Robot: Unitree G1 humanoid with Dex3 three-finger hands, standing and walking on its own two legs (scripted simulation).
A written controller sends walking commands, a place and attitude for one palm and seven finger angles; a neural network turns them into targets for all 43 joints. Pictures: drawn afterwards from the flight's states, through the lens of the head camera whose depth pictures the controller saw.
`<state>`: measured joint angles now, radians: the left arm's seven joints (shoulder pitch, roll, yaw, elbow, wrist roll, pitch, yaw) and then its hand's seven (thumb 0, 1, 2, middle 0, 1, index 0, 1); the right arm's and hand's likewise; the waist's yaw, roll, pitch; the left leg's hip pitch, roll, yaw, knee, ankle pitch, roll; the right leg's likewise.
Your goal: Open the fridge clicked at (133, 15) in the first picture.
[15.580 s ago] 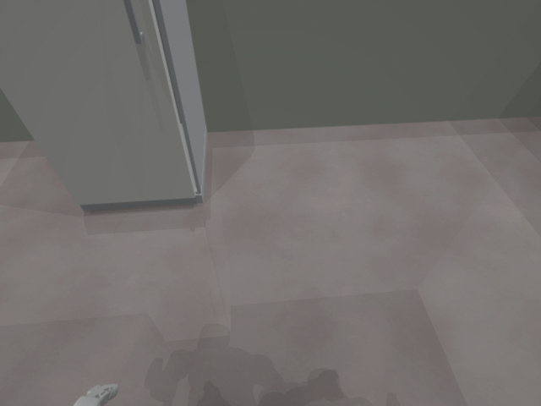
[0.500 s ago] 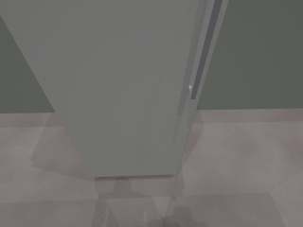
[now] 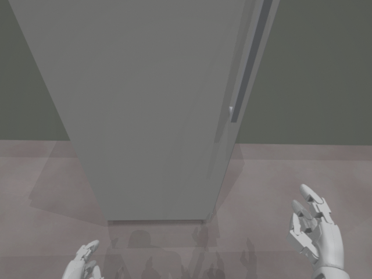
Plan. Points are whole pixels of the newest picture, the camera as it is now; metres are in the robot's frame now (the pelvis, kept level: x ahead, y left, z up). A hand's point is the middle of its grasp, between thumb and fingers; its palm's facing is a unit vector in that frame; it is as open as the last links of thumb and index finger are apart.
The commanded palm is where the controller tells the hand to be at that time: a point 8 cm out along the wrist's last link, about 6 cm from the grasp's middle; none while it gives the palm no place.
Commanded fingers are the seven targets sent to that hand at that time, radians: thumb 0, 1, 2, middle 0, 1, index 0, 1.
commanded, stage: raise the hand to about handle height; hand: right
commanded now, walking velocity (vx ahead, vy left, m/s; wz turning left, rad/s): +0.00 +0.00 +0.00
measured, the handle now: (251, 42) +0.54 -0.08 +0.28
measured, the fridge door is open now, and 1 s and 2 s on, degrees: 0 0 0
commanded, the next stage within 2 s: move the hooked fingers beside the handle in 1.88 s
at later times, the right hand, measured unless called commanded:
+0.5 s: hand (304, 241) +0.21 -0.20 +0.06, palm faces -0.20 +0.97 -0.10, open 10.4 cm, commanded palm +0.17 -0.27 +0.08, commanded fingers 0.00 -0.04 -0.53 0.26 0.86 0.26 0.86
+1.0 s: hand out of the picture +0.24 -0.27 +0.18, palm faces +0.01 +0.99 -0.13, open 13.2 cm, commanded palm +0.21 -0.31 +0.17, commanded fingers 0.00 0.50 -0.30 0.30 1.20 0.30 1.20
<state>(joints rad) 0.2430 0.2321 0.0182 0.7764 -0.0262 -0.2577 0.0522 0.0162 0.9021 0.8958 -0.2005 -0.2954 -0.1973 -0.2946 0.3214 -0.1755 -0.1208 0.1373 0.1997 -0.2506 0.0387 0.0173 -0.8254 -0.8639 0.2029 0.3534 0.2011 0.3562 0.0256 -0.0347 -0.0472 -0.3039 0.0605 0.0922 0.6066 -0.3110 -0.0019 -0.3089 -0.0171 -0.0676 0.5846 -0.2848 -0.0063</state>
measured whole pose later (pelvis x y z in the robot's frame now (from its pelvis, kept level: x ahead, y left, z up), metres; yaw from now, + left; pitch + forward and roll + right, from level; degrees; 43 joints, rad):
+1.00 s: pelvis +0.00 -0.01 +0.00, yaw -1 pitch -3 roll +1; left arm 0.22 0.26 -0.07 0.59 -0.06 -0.32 0.09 0.02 0.90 0.90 -0.20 -0.30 -0.20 -0.30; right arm 0.07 -0.44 -0.44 -0.03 0.39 -0.01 0.48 0.00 0.32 -0.38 0.29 1.09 0.29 1.09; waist -0.05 -0.03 -0.03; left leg -0.19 0.04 0.11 0.52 -0.28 -0.01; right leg -0.24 -0.03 -0.04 0.58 -0.29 -0.01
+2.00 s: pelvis +0.01 +0.01 +0.01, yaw -1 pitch -3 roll +0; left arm 0.20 0.28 -0.09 0.59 -0.09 -0.21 0.08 0.02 0.90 0.90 -0.20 -0.30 -0.20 -0.30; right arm -0.17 -0.54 -0.52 0.09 0.37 0.23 0.57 -0.01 0.50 -0.30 0.30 1.20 0.30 1.20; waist -0.05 -0.07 -0.03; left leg -0.14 0.03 0.11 0.46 -0.27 0.01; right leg -0.17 -0.03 -0.05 0.48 -0.26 0.00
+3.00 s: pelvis +0.01 +0.00 +0.01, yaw +0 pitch -1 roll +0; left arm 0.22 0.27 -0.07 0.63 -0.08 -0.14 0.09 0.02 0.90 0.90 -0.20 -0.30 -0.20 -0.30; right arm -0.58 -0.39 -0.29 0.40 0.26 0.24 0.35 -0.01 0.50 -0.30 0.30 1.20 0.30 1.20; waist 0.00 -0.05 -0.03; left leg -0.19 0.04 0.09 0.47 -0.26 0.00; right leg -0.20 -0.02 -0.06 0.46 -0.25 0.00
